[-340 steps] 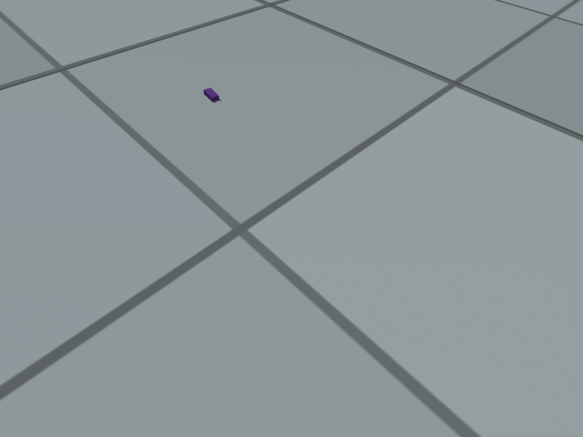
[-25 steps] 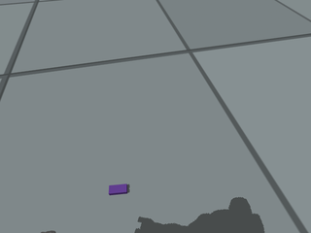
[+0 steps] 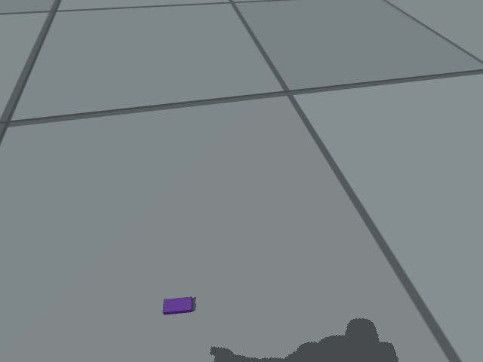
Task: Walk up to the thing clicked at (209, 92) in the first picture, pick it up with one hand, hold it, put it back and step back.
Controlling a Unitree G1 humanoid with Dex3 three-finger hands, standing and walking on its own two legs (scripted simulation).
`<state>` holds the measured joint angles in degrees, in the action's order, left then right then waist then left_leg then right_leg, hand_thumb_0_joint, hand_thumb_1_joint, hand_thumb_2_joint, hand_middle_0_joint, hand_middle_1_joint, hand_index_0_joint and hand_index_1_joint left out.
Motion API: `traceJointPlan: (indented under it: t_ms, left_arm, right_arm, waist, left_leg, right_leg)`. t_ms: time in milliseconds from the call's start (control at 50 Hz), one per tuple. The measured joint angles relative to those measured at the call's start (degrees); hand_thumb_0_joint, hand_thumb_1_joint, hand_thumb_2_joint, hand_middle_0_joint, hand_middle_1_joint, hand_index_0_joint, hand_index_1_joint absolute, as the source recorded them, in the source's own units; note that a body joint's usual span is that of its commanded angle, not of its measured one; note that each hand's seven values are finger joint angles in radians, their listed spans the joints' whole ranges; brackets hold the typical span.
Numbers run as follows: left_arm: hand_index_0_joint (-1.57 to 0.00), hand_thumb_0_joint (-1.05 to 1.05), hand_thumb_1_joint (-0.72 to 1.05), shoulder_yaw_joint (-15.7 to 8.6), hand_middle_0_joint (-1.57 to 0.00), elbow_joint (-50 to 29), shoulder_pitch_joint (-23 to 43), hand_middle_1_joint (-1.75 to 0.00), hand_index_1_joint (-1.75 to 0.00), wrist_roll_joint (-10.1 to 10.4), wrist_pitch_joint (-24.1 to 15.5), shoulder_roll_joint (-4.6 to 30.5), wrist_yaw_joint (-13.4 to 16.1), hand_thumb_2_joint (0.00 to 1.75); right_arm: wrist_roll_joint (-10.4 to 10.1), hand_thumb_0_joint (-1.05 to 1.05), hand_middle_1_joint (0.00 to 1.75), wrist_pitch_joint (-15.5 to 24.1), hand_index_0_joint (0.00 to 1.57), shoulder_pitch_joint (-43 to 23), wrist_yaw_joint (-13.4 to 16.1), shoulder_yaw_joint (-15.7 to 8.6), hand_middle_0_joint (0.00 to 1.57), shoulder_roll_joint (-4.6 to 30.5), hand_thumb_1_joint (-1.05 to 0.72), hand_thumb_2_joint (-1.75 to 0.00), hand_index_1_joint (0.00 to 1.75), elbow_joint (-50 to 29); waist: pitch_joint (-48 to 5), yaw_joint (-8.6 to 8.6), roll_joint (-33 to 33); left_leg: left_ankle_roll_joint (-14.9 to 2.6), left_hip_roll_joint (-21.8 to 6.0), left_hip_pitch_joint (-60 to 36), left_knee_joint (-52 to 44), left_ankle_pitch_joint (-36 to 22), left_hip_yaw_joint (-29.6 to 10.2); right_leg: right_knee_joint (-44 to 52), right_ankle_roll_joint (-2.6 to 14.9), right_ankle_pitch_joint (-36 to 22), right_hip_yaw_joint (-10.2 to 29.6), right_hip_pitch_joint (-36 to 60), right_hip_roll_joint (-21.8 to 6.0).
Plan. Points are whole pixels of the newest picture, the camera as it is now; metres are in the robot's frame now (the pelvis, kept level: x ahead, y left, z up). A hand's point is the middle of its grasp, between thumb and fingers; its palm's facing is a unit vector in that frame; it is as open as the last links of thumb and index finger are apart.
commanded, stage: walk up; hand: left
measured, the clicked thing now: (177, 305) +0.46 +0.23 -0.76
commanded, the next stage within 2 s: stand in 0.32 s
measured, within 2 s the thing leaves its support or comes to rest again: neither
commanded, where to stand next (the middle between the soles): +0.08 -0.05 m, yaw +3 degrees
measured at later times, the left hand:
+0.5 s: hand out of the picture +0.09 +0.25 -0.15, palm faces -0.01 -0.94 -0.33, open 7.4 cm
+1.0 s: hand out of the picture +0.07 +0.25 -0.15, palm faces -0.01 -0.94 -0.34, open 7.4 cm
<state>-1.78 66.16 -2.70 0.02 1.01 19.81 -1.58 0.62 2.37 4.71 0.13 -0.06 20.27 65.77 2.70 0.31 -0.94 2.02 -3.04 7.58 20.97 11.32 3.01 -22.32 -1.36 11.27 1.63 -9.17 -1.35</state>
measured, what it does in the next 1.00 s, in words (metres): stands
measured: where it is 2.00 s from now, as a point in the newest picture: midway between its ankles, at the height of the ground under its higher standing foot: outside the picture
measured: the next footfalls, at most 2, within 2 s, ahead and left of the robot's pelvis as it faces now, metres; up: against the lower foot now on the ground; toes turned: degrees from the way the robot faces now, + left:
none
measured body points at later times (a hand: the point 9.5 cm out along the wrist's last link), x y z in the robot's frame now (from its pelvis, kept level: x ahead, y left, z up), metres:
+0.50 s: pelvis +0.00 +0.00 +0.00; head +0.02 +0.00 +0.45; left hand +0.09 +0.30 -0.13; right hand +0.09 -0.30 -0.13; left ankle +0.00 +0.14 -0.75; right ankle +0.01 -0.13 -0.75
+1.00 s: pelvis +0.00 +0.00 +0.00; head +0.01 +0.00 +0.45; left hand +0.07 +0.30 -0.13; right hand +0.08 -0.30 -0.13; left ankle +0.00 +0.14 -0.75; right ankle +0.01 -0.13 -0.75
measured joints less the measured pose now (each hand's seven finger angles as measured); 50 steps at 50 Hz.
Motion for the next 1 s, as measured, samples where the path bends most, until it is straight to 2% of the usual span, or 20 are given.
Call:
traceJointPlan:
  t_ms: [620, 1000]
  left_arm:
    - [-0.20, 0.01, 0.91, 0.9, -0.20, -1.0, -0.9, -0.30, -0.30, -0.2, -1.3, 0.2, 1.1, 0.89]
    - [-0.20, 0.01, 0.91, 1.5, -0.20, -1.1, -3.0, -0.30, -0.30, -0.2, -1.3, 0.5, 1.0, 0.89]
  right_arm:
    - [0.0, 0.01, 0.30, -1.9, 0.21, -1.5, -0.9, -0.5, 0.20, -0.5, -0.90, -0.90, 0.30, 0.4]
    - [0.1, 0.01, 0.30, -2.0, 0.20, 0.2, -1.2, -0.5, 0.20, -0.4, -0.90, -0.90, 0.30, 1.0]
  waist:
    - [0.9, 0.53, 0.7]
    - [0.8, 0.31, 0.9]
  left_leg:
    - [0.01, 0.2, -1.7, -2.5, -1.3, -0.5]
    - [0.21, 0.1, -1.2, -2.7, -1.6, -0.9]
  right_leg:
    - [3.0, -0.17, -1.3, -0.6, 2.2, -0.2]
    - [2.7, 0.10, -1.2, -1.0, 1.6, -0.1]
